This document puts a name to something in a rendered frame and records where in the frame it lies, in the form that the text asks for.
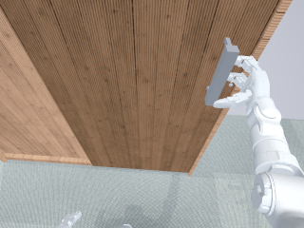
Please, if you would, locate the right robot forearm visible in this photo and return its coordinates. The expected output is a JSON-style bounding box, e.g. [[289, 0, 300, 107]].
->
[[246, 96, 304, 178]]

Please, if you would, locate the handle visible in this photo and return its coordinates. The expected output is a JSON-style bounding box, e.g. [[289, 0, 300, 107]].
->
[[204, 37, 240, 106]]

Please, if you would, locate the robot left hand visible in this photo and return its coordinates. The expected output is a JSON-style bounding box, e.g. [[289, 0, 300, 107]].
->
[[55, 211, 82, 228]]

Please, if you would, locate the wardrobe door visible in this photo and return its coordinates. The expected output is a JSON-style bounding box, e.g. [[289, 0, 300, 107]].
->
[[0, 10, 88, 159], [0, 0, 282, 173]]

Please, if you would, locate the robot right hand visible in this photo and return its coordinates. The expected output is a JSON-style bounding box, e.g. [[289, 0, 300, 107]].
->
[[213, 55, 270, 110]]

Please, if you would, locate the right robot upper arm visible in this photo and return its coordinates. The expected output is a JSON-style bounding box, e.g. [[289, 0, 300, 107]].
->
[[251, 171, 304, 228]]

